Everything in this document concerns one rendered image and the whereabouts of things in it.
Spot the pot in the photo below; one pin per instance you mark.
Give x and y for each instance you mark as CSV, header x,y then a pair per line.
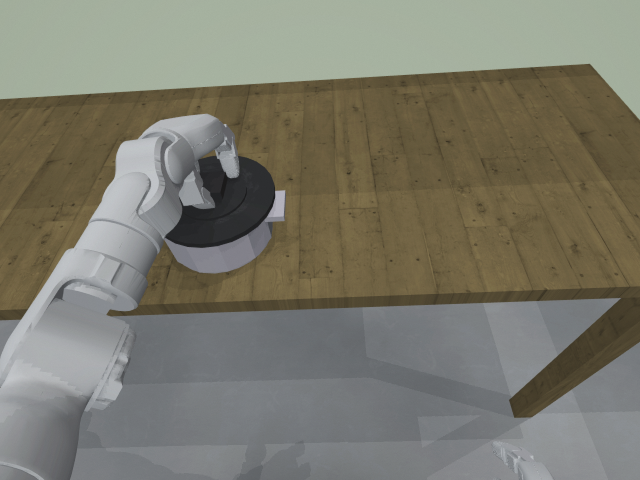
x,y
235,254

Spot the table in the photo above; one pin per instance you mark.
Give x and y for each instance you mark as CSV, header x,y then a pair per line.
x,y
505,185

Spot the knob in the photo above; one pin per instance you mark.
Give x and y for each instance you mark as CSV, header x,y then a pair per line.
x,y
215,183

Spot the left robot forearm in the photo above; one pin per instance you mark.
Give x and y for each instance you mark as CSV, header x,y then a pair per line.
x,y
108,266

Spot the right robot hand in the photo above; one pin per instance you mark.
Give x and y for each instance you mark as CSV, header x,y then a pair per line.
x,y
520,462

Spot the lid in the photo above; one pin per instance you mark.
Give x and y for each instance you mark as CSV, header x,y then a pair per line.
x,y
246,203

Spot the left robot hand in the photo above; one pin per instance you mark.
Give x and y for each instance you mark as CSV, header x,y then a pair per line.
x,y
204,133

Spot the left robot upper arm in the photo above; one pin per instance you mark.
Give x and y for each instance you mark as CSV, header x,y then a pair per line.
x,y
74,359

